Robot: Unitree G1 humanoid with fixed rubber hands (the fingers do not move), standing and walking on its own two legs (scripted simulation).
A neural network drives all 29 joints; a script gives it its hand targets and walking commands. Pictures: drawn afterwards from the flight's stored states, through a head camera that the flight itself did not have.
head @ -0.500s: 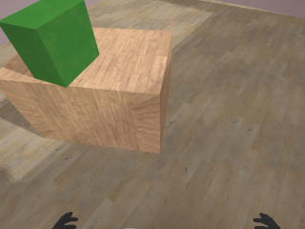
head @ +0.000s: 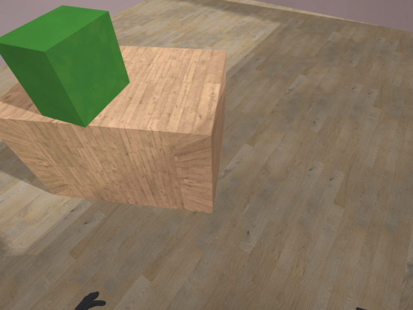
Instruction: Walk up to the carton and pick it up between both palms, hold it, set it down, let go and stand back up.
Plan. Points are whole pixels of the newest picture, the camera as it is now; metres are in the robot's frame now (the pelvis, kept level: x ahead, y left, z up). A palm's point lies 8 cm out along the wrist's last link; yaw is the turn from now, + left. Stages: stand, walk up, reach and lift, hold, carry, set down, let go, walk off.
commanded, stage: stand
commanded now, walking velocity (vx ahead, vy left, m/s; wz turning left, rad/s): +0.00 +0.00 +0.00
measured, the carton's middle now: (73, 65) +0.93 +0.56 -0.02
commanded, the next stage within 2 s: walk up in 1.44 s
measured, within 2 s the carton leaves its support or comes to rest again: neither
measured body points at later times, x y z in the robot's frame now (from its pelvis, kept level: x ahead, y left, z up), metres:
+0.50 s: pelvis +0.00 +0.00 +0.01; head +0.01 +0.00 +0.46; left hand +0.09 +0.30 -0.12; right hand +0.10 -0.30 -0.12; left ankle +0.01 +0.13 -0.74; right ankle +0.01 -0.12 -0.74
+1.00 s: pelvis +0.01 +0.00 +0.01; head +0.01 -0.01 +0.46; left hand +0.09 +0.30 -0.12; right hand +0.09 -0.30 -0.12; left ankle +0.01 +0.13 -0.74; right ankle +0.02 -0.12 -0.74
